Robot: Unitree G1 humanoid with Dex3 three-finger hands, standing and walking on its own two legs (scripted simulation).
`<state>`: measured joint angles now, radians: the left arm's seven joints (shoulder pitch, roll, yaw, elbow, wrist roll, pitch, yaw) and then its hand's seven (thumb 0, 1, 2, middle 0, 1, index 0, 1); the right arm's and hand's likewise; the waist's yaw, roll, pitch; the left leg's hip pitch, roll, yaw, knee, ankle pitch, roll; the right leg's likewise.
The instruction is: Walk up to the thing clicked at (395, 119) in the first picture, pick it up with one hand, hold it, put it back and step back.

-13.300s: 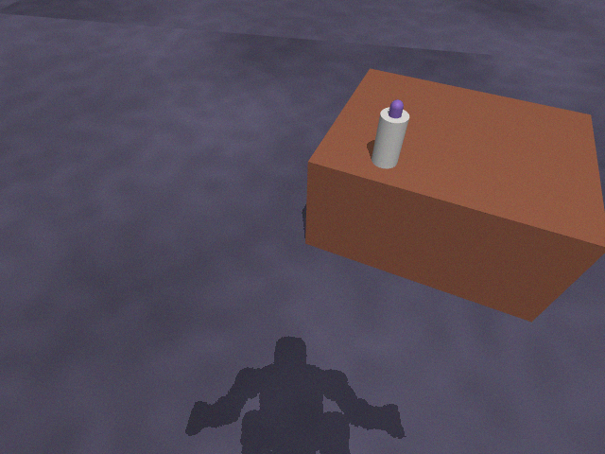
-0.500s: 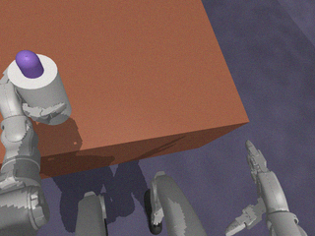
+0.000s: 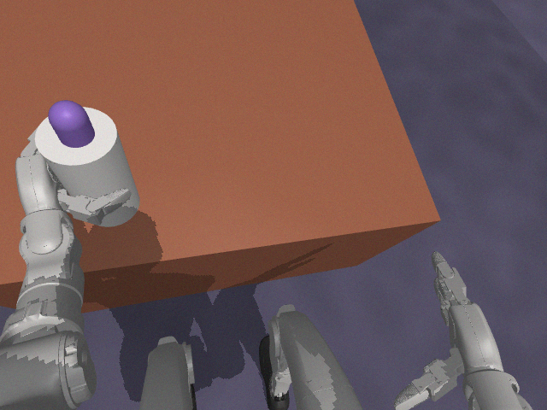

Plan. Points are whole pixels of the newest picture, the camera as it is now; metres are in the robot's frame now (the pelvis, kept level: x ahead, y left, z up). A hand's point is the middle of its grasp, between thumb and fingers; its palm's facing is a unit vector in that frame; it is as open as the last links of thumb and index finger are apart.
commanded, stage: lift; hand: left
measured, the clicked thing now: (92, 164) +0.47 +0.18 -0.02
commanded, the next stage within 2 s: hold in 1.36 s
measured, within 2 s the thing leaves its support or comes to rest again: neither
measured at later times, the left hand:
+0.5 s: hand (75, 183) +0.42 +0.18 +0.04, palm faces +0.16 -0.98 -0.07, open 11.9 cm
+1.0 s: hand (64, 202) +0.38 +0.17 +0.08, palm faces +0.17 -0.98 -0.06, open 11.9 cm
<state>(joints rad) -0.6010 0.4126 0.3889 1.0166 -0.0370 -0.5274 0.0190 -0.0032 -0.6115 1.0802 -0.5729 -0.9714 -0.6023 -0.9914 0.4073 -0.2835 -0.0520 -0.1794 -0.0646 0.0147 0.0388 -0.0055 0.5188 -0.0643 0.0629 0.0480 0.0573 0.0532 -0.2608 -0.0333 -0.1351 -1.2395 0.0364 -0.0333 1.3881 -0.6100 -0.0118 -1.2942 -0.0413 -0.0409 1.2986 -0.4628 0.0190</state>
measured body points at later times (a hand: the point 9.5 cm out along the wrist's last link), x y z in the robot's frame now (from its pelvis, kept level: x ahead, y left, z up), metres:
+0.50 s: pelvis +0.01 +0.00 +0.04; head +0.13 +0.03 +0.47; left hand +0.41 +0.23 +0.04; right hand +0.18 -0.26 +0.05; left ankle +0.02 +0.12 -0.60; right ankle +0.07 -0.14 -0.60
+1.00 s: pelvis +0.02 +0.00 +0.07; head +0.10 +0.02 +0.51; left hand +0.36 +0.23 +0.09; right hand +0.19 -0.26 +0.06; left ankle +0.02 +0.12 -0.60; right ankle +0.07 -0.14 -0.60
